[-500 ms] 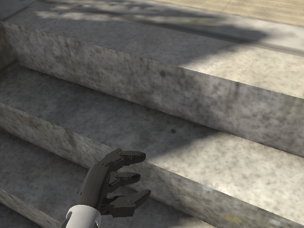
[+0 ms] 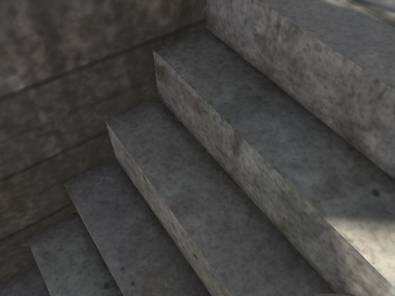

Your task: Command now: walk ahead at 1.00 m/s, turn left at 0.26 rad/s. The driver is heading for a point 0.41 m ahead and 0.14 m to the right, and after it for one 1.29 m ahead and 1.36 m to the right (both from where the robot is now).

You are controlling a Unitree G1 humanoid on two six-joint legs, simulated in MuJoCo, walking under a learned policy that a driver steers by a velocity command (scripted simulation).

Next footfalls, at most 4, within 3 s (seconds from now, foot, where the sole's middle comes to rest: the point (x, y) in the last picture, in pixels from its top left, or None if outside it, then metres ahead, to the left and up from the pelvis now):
0.06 right None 0.01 -0.16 -0.74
0.38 right None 0.00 -0.06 -0.74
0.68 left None -0.15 0.30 -1.18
1.36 right None -0.59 0.34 -1.40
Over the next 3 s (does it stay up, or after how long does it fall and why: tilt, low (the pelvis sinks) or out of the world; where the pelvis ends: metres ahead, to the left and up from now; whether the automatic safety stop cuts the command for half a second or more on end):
falls after 1.82 s (tilt)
